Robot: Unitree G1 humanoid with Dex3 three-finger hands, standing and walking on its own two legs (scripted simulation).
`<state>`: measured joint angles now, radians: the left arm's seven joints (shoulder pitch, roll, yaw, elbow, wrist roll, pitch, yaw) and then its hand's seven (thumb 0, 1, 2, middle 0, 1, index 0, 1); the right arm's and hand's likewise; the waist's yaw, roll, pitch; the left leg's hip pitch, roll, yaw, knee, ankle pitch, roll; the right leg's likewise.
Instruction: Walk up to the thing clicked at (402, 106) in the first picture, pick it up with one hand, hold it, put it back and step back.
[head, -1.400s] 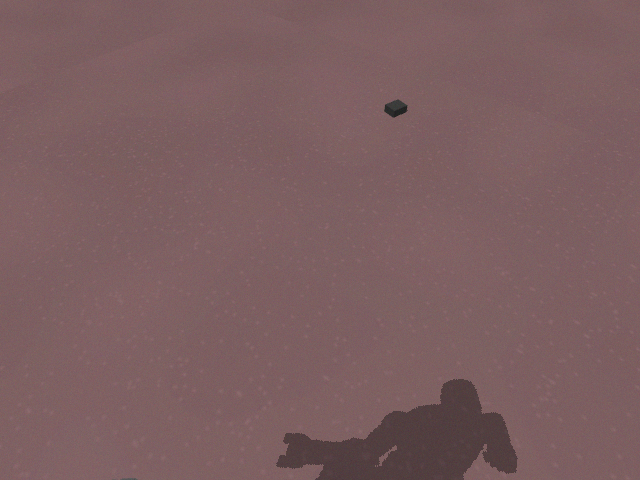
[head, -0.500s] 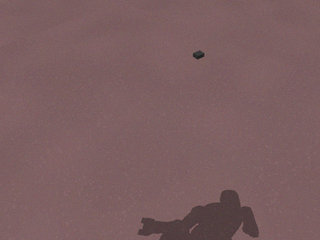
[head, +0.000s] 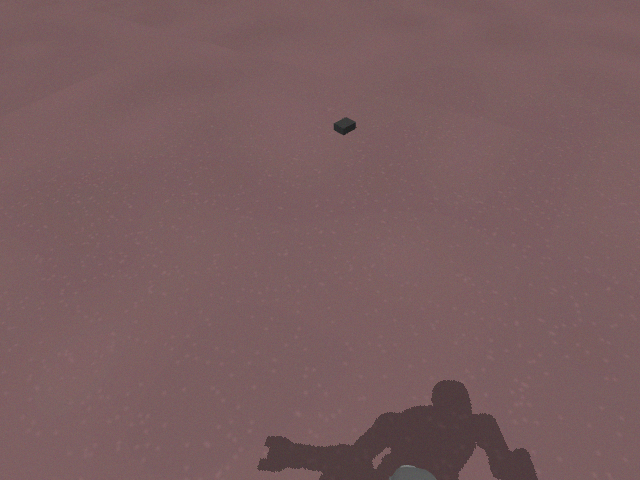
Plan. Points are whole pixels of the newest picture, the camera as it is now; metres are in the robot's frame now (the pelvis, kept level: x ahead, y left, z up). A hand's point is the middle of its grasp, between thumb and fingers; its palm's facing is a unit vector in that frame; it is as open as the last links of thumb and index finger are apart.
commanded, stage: walk up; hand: left
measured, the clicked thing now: (344, 126) +2.04 -0.12 -0.75
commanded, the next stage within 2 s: none
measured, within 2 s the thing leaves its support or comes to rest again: neither
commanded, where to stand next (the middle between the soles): +1.60 -0.25 m, yaw -10 degrees
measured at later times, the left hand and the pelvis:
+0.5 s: hand (201, 393) +0.28 +0.21 -0.17, palm faces -0.09 -0.95 -0.31, open 7.4 cm; pelvis +0.26 -0.06 -0.01, yaw -6 degrees
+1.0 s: hand (276, 183) +0.78 +0.12 -0.13, palm faces -0.27 -0.88 -0.40, open 7.4 cm; pelvis +0.57 -0.11 -0.03, yaw -11 degrees
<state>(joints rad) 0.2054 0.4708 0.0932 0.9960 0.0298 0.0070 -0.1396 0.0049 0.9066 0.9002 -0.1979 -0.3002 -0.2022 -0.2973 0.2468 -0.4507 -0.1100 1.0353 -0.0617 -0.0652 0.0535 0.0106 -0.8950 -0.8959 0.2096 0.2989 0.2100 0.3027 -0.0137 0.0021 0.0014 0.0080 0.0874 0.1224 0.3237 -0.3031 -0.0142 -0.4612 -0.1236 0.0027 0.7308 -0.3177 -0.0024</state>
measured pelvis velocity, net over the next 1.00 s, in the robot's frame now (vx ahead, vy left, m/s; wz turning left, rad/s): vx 0.57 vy -0.11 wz -0.19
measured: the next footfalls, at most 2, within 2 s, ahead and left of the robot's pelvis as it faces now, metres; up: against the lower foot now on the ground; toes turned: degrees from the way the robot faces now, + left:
right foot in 0.08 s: +0.16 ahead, -0.19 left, +0.00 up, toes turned -7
left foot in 0.52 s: +0.47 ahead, +0.06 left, +0.00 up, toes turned +0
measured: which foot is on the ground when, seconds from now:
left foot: down 0.00-0.08, up 0.10-0.50, down 0.52-0.98, up 1.00-1.00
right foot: up 0.00-0.06, down 0.08-0.56, up 0.58-0.94, down 0.96-1.00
